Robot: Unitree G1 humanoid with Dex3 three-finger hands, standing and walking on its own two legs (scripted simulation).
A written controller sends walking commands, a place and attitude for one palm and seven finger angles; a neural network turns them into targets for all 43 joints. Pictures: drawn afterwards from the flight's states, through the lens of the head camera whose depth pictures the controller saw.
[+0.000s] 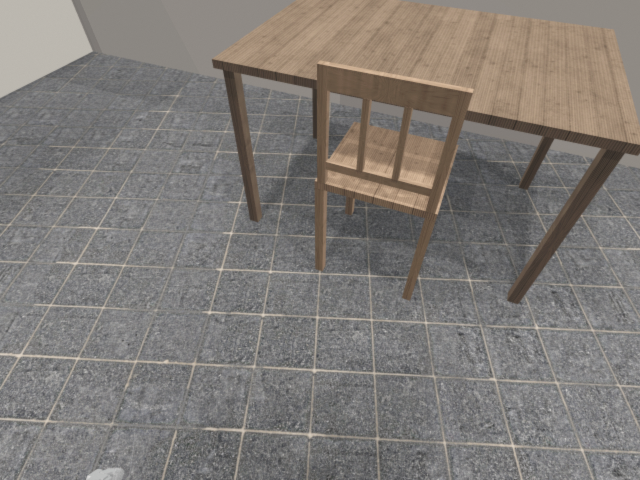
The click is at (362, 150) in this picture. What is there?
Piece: chair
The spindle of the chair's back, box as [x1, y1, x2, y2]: [356, 98, 371, 170]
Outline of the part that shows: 364,98 362,102 356,169 362,170 364,166 371,100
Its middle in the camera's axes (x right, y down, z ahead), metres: +0.12 -0.28 +1.05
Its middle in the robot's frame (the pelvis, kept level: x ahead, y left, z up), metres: +0.97 -0.06 -0.11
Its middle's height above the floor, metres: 0.66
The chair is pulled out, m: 0.00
